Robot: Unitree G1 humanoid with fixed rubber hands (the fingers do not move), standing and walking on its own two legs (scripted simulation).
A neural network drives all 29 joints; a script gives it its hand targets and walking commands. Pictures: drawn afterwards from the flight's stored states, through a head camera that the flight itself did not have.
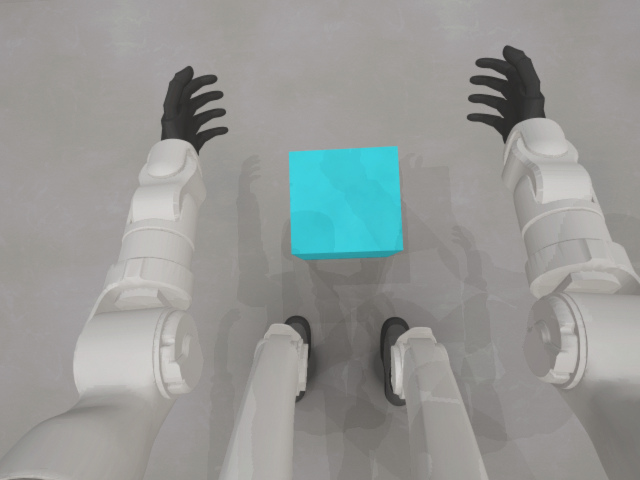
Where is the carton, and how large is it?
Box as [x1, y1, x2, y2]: [289, 146, 402, 259]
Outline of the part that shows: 397,146 289,152 292,254 303,259 388,256 402,249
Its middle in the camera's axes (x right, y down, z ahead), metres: +0.06 -0.06 +0.86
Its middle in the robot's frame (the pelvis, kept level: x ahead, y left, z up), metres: +0.48 +0.01 -0.51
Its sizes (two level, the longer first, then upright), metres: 0.210 0.200 0.250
